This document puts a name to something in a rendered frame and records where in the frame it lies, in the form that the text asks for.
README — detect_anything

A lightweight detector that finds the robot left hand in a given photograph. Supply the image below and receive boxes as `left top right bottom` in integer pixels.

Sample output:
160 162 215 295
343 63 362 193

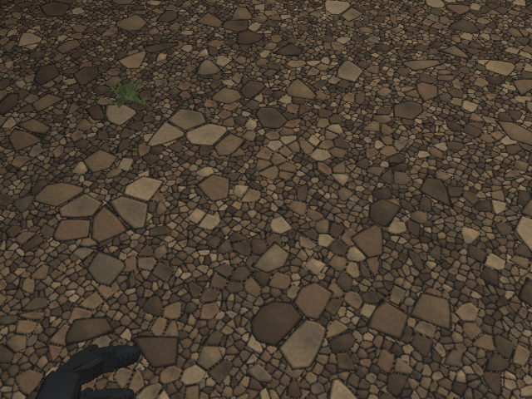
35 344 140 399

